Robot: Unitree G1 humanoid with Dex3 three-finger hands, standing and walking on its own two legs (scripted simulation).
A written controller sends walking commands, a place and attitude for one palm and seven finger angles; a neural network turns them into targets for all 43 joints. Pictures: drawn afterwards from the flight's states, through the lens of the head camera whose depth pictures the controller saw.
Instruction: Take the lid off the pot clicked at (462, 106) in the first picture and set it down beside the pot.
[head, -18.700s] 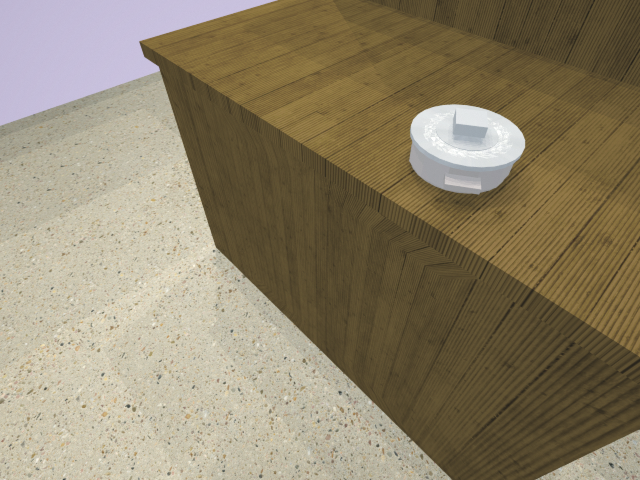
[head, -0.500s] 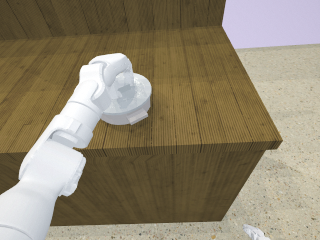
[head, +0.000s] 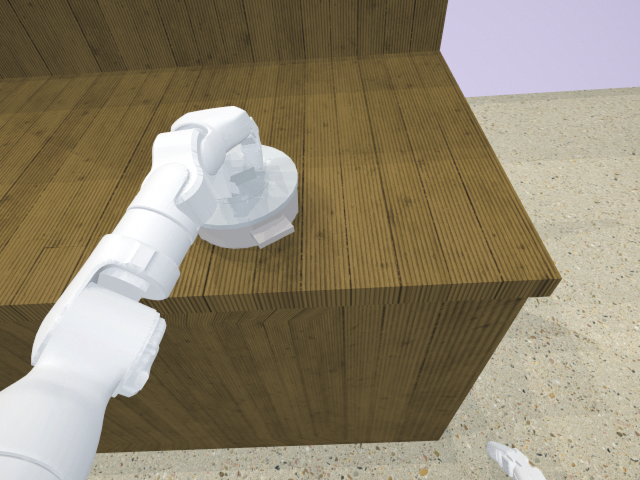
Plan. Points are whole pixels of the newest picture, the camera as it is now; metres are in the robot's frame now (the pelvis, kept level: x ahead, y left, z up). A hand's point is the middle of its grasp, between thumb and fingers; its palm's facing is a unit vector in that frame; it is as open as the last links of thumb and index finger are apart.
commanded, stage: lift the lid straight up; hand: left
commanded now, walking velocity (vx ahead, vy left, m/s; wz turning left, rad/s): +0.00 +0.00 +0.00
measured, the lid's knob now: (232, 169) +0.49 +0.11 +0.15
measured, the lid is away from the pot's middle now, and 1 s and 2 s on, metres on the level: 0.00 0.00 0.02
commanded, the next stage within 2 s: move the lid sideways beside the pot in 1.98 s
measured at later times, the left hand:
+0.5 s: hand (224, 152) +0.46 +0.11 +0.20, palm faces -0.27 -0.06 -0.96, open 7.8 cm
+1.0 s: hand (215, 119) +0.46 +0.11 +0.24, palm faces -0.20 -0.05 -0.98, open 7.8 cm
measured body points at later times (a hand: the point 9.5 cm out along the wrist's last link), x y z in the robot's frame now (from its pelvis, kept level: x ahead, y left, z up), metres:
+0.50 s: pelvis +0.00 +0.00 +0.00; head +0.01 -0.04 +0.45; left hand +0.46 +0.11 +0.25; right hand +0.13 -0.24 -0.13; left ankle -0.01 +0.08 -0.74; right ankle +0.00 -0.12 -0.74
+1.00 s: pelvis -0.01 +0.00 +0.00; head +0.00 -0.04 +0.45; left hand +0.46 +0.11 +0.30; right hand +0.13 -0.24 -0.12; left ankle -0.01 +0.08 -0.74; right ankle +0.00 -0.12 -0.74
